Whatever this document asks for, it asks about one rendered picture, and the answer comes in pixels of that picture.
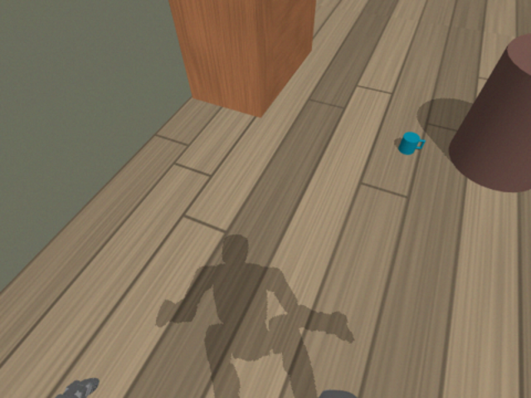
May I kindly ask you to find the mug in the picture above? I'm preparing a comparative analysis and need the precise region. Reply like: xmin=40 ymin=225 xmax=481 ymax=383
xmin=398 ymin=132 xmax=426 ymax=155

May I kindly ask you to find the left robot hand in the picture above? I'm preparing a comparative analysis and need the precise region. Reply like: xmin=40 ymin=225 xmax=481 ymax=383
xmin=55 ymin=378 xmax=100 ymax=398

